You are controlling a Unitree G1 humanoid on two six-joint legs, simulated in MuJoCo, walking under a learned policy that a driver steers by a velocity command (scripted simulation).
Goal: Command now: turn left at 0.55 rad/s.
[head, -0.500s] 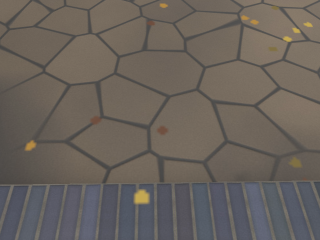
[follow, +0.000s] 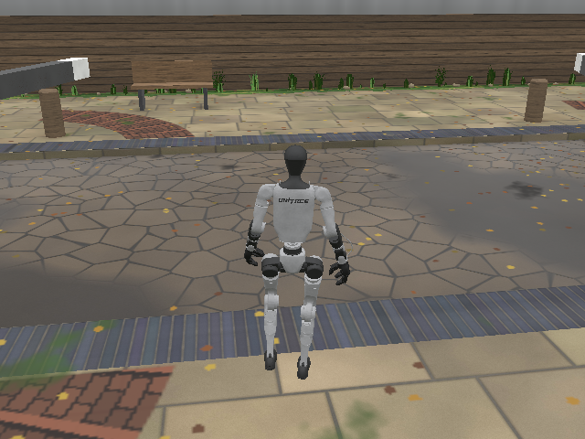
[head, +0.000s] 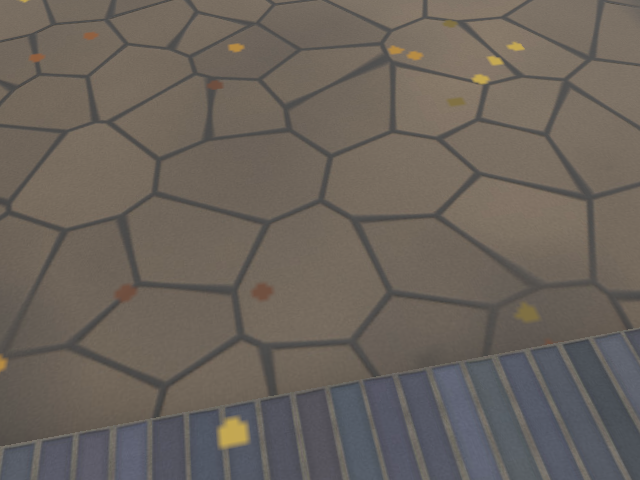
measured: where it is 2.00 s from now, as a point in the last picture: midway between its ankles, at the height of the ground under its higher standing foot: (248, 181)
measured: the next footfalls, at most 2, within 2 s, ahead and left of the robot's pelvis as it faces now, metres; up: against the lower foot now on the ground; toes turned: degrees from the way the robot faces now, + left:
left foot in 0.22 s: +0.01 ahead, +0.12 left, +0.00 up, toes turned +16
right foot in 0.74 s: +0.49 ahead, +0.05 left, +0.00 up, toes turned +11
